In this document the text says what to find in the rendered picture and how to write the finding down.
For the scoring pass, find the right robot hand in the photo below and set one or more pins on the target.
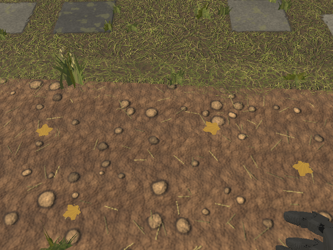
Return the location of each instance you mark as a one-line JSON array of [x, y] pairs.
[[316, 223]]

